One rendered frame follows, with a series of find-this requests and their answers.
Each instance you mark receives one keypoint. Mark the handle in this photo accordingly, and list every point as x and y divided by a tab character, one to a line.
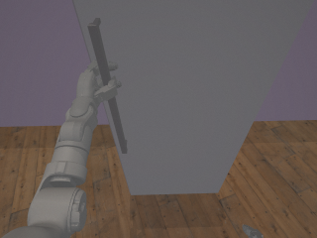
97	43

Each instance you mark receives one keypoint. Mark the left robot hand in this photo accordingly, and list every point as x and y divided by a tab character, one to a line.
89	86

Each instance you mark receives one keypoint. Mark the left robot forearm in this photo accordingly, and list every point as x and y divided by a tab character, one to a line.
68	165

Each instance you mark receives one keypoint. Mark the right robot hand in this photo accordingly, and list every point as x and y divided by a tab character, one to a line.
251	232

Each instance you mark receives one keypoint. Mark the left robot upper arm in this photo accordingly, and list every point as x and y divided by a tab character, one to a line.
57	212

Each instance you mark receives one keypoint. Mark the fridge door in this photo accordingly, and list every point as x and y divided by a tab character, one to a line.
194	75

